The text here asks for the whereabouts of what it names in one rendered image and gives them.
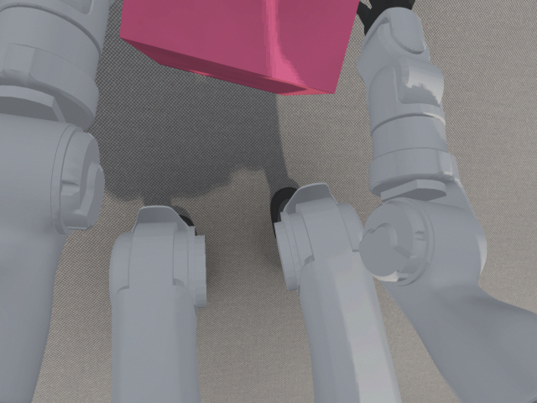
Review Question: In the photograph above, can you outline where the right robot forearm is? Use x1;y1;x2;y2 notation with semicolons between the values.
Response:
357;7;477;219

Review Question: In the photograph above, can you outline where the left robot forearm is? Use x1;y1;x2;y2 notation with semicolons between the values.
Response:
0;0;115;131

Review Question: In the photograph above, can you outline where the right robot upper arm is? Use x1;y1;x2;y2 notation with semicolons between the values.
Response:
358;197;537;403

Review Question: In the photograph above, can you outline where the carton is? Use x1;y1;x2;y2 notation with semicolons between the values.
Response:
119;0;360;96

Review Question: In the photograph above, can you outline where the left robot shin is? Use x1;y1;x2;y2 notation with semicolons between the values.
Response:
109;206;189;305

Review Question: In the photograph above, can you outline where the left robot upper arm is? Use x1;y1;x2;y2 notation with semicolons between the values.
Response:
0;113;105;403

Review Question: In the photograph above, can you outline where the robot right hand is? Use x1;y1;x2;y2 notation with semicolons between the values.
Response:
357;0;415;36

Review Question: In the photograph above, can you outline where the robot right foot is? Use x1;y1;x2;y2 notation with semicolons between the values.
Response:
270;187;297;238

